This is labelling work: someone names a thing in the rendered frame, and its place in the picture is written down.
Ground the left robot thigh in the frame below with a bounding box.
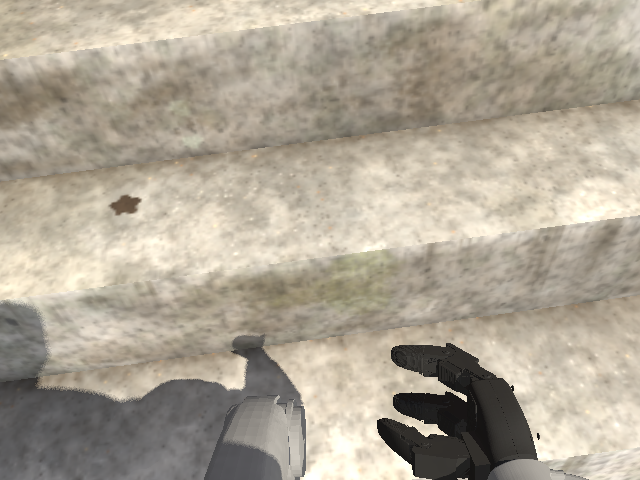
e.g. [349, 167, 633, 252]
[204, 395, 306, 480]

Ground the right robot forearm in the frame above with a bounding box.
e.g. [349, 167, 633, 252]
[487, 459, 552, 480]

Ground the robot right hand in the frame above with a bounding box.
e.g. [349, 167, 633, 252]
[377, 343, 540, 480]

